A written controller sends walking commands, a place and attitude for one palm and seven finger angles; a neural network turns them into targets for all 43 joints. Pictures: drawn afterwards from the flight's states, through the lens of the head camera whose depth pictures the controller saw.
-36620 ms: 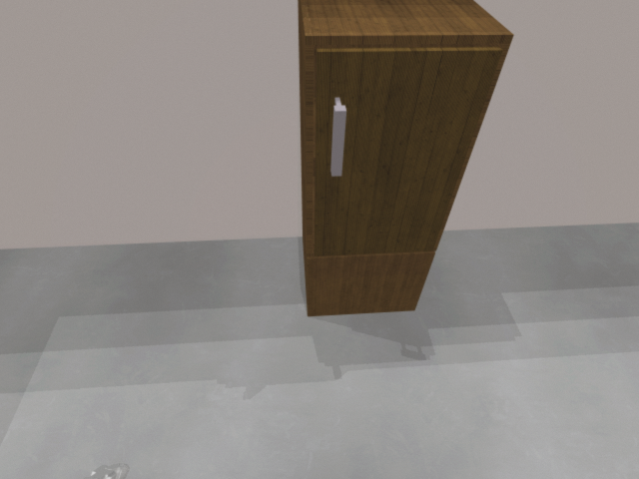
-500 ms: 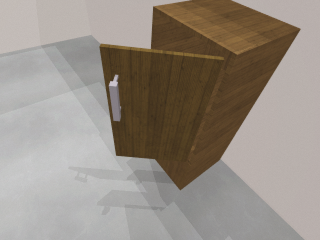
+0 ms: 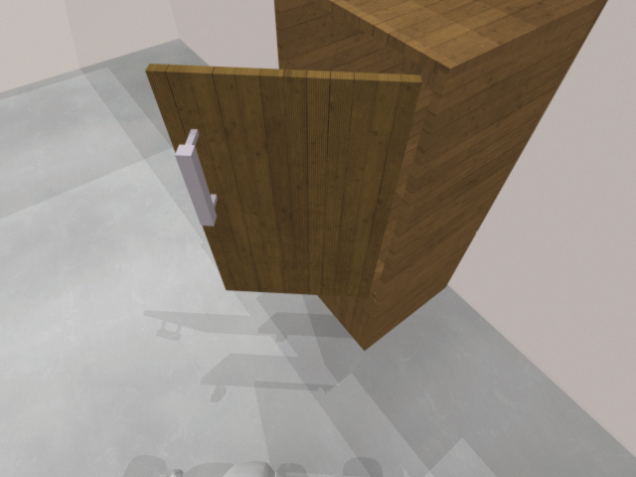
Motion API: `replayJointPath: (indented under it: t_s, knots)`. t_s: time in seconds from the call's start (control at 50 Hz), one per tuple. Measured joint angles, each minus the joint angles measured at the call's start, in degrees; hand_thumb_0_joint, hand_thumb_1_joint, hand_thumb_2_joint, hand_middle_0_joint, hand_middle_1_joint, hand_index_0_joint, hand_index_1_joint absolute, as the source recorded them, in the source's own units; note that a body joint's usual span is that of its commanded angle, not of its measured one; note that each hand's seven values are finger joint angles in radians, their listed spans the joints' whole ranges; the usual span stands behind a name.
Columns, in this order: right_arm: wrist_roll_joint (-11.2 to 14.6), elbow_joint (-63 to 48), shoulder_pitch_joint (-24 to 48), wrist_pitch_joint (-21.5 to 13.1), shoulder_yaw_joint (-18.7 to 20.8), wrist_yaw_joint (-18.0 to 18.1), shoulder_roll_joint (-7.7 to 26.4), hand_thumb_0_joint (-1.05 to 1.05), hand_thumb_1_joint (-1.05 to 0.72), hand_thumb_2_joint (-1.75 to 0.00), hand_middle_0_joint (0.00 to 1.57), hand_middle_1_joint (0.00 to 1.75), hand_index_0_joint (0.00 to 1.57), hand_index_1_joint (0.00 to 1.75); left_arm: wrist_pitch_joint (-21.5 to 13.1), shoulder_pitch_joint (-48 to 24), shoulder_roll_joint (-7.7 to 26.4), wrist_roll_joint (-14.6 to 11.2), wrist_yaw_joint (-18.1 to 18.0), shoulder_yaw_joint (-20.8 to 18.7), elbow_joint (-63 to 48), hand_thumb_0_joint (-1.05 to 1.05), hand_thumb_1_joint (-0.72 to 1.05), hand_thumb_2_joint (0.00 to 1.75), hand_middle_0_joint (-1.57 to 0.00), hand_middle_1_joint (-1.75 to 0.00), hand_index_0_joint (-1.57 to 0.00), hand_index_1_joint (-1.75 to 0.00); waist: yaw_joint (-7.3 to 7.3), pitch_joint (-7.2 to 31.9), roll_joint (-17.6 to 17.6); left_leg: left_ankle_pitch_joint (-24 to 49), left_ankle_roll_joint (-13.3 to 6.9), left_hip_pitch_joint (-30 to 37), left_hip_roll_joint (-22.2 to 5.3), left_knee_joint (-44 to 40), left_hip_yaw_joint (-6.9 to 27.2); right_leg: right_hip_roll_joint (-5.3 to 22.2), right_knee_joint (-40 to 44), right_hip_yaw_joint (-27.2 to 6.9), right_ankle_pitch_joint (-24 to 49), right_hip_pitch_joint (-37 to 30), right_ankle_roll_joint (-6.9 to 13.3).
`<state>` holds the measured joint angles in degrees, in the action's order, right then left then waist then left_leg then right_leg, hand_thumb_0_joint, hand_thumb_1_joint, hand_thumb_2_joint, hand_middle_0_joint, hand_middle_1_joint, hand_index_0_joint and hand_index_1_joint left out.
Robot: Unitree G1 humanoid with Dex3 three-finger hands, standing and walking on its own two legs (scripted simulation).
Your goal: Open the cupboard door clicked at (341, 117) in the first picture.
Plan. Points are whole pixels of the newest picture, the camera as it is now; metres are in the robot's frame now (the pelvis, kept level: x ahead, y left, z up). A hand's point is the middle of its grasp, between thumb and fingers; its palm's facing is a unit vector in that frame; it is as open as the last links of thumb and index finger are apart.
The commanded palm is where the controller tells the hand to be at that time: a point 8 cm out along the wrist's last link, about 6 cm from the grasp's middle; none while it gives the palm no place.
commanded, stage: come to a stop and stand still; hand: left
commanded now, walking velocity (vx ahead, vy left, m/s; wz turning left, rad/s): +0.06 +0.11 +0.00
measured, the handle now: (201, 179) +0.53 +0.22 +0.02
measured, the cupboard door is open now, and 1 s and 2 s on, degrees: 50 50 50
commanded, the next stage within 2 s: look again from close up in 0.40 s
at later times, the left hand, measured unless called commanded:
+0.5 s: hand out of the picture -0.06 +0.17 -0.17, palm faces +0.05 -0.99 -0.15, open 7.4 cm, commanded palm none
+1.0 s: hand out of the picture +0.01 +0.17 -0.17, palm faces +0.01 -0.97 -0.22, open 7.3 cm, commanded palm none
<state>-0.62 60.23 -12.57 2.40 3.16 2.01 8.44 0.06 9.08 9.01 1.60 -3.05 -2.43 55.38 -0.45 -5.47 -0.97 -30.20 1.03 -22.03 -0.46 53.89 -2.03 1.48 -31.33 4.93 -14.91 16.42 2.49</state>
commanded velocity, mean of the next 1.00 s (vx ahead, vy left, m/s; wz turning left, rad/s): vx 0.03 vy -0.02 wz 0.00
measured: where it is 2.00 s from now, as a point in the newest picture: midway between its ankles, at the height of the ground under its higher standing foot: outside the picture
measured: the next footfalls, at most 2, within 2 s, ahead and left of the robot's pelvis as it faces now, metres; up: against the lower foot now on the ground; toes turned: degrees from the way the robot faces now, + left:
left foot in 0.14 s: +0.02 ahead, +0.13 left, +0.00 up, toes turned +2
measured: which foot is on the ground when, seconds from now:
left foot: up 0.00-0.12, down 0.14-1.00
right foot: down 0.00-1.00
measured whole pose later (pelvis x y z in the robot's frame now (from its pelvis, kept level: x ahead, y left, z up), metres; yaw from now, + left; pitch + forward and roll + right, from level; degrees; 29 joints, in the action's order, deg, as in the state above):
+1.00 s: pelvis -0.01 +0.00 +0.00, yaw +0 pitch +0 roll +1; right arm -1.1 63.8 -17.9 -0.9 -1.5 1.4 7.4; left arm -1.6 15.6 8.9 0.5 -2.3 0.5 62.5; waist -0.4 -1.3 0.7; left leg -15.1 0.8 -11.2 -1.3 26.8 -2.7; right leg -1.1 -28.5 2.8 -17.8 10.4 2.9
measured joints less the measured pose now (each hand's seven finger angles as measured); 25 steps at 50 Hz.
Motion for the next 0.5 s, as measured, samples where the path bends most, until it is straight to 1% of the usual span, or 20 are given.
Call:
replayJointPath:
  t_s: [0.04, 0.08, 0.14, 0.16, 0.22, 0.3, 0.34, 0.38, 0.4, 0.42, 0.46, 0.5]
  knots:
    - [-0.1, -0.8, 0.9, 0.0, 0.0, -0.3, 0.3, 0.00, -0.91, -0.90, 0.20, 0.29, 0.20, 0.29, 0.2, 0.5, 0.4, 0.1, 0.3, 0.0, -0.2, 0.00, 0.94, 0.90, -0.20, -0.30, -0.20, -0.30, 0.51, 0.6, -0.7, 1.5, 0.4, 0.6, -0.2, -3.2, 0.1, 0.1, 0.6, -0.1, 0.7, 0.1, -0.1]
    - [-0.1, -1.6, 1.6, -0.3, -0.1, -0.6, 0.5, 0.00, -0.91, -0.90, 0.20, 0.29, 0.20, 0.29, 0.3, 1.1, 0.8, 0.2, 0.6, 0.1, -0.2, 0.00, 0.94, 0.90, -0.20, -0.30, -0.20, -0.30, 0.98, 1.3, -1.4, 3.7, 0.5, 2.3, -0.3, -8.4, -0.2, 0.2, 0.6, -0.3, 1.2, 0.4, -0.3]
    - [-0.1, -2.7, 1.5, -1.4, -0.6, -0.8, 0.7, 0.00, -0.91, -0.90, 0.20, 0.29, 0.20, 0.29, 0.9, 2.7, 1.3, -0.1, 1.0, 0.1, 0.3, 0.00, 0.93, 0.90, -0.20, -0.30, -0.20, -0.30, 1.22, 2.5, -1.6, 10.5, 0.2, 7.5, -0.5, -20.7, -0.7, 0.0, -1.0, -0.4, 0.9, 1.3, -1.1]
    - [-0.2, -2.7, 1.3, -1.8, -0.7, -0.7, 0.5, 0.00, -0.91, -0.90, 0.20, 0.29, 0.20, 0.29, 1.3, 2.9, 1.5, -0.3, 1.2, 0.0, 0.7, 0.00, 0.93, 0.90, -0.20, -0.30, -0.20, -0.30, 1.17, 2.7, -1.9, 13.6, -0.5, 8.1, -0.3, -22.4, -0.8, 0.2, -1.9, -0.3, 0.6, 1.5, -1.4]
    - [-0.8, -2.3, 0.0, -1.9, -1.7, -0.8, -0.6, 0.00, -0.91, -0.90, 0.20, 0.29, 0.20, 0.29, 2.3, 4.1, 1.9, -0.4, 1.4, -0.1, 1.9, 0.00, 0.92, 0.90, -0.20, -0.30, -0.20, -0.30, 1.89, 3.6, -3.0, 14.2, -2.2, 9.0, 0.4, -22.9, -1.2, 0.4, -2.2, -1.2, -3.0, 0.8, -1.9]
    - [-1.1, -1.4, -1.9, -1.9, -2.1, -0.3, -0.6, 0.00, -0.94, -0.90, 0.20, 0.30, 0.20, 0.29, 2.1, 6.4, 1.6, 0.1, 2.2, 0.3, 3.4, 0.00, 0.92, 0.90, -0.20, -0.29, -0.20, -0.30, 2.01, 4.8, -2.9, 15.6, -2.9, 10.1, 1.1, -26.0, -1.2, 0.4, -4.0, -2.3, -5.2, -0.3, -1.6]
    - [-1.1, -0.9, -2.6, -1.9, -2.2, -0.4, -0.6, 0.00, -0.94, -0.90, 0.21, 0.30, 0.20, 0.30, 1.7, 7.8, 1.4, 0.2, 2.5, 0.5, 4.1, 0.00, 0.92, 0.90, -0.20, -0.29, -0.20, -0.30, 2.03, 5.3, -2.9, 16.1, -2.9, 10.1, 1.5, -26.8, -1.3, 0.2, -3.4, -2.7, -5.5, -1.7, -1.6]
    - [-1.0, -0.4, -3.1, -1.9, -2.4, -0.4, -0.7, 0.00, -0.94, -0.90, 0.21, 0.30, 0.21, 0.30, 1.2, 9.2, 1.2, 0.0, 2.6, 0.7, 4.9, 0.00, 0.92, 0.90, -0.20, -0.29, -0.19, -0.30, 2.06, 5.5, -3.1, 16.1, -2.7, 9.7, 1.8, -26.8, -1.7, 0.1, 0.2, -3.1, -4.1, -3.9, -1.6]
    - [-0.9, 0.1, -3.1, -1.9, -2.4, -0.4, -0.6, 0.00, -0.94, -0.90, 0.21, 0.30, 0.21, 0.30, 1.0, 9.5, 0.7, 0.0, 2.5, 0.9, 5.7, 0.00, 0.92, 0.90, -0.20, -0.29, -0.19, -0.30, 2.06, 5.2, -2.6, 16.0, -2.5, 9.7, 1.5, -26.5, -1.7, -0.2, 1.5, -3.1, -1.8, -4.4, -1.5]
    - [-0.8, 0.5, -3.2, -2.0, -2.4, -0.3, -0.4, 0.00, -0.94, -0.90, 0.21, 0.30, 0.21, 0.30, 0.8, 9.9, 0.2, -0.1, 2.5, 1.1, 6.4, 0.00, 0.92, 0.90, -0.20, -0.29, -0.19, -0.30, 1.87, 4.8, -1.8, 15.9, -2.3, 9.8, 1.0, -26.4, -1.5, -0.7, 2.1, -2.8, -1.1, -4.9, -1.4]
    - [-0.5, 1.3, -3.7, -2.2, -2.6, -0.3, -0.3, 0.00, -0.94, -0.90, 0.21, 0.30, 0.21, 0.30, 0.2, 10.9, -0.6, -0.4, 2.4, 1.7, 7.4, 0.00, 0.92, 0.90, -0.20, -0.29, -0.19, -0.30, 1.49, 4.5, -0.6, 16.0, -1.9, 10.2, 0.3, -26.7, -0.9, -1.5, 3.4, -2.3, -1.0, -5.8, -1.1]
    - [-0.4, 2.2, -4.1, -2.3, -2.8, -0.3, -0.5, 0.01, -0.93, -0.90, 0.21, 0.30, 0.20, 0.30, -0.2, 11.8, -1.1, -0.7, 2.3, 2.1, 8.4, 0.00, 0.91, 0.90, -0.20, -0.29, -0.19, -0.30, 1.26, 4.4, -0.2, 16.1, -1.5, 10.5, -0.1, -27.0, -0.6, -1.9, 4.3, -2.0, -1.0, -6.5, -0.8]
